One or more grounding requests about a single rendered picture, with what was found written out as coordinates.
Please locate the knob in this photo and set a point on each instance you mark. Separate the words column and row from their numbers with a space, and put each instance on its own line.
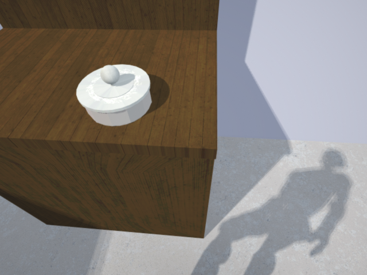
column 109, row 74

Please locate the table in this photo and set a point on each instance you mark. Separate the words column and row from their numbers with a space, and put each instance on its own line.
column 59, row 165

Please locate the pot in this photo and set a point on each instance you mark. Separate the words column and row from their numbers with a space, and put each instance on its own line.
column 123, row 117

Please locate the lid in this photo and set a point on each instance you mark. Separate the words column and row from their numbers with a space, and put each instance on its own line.
column 96, row 95

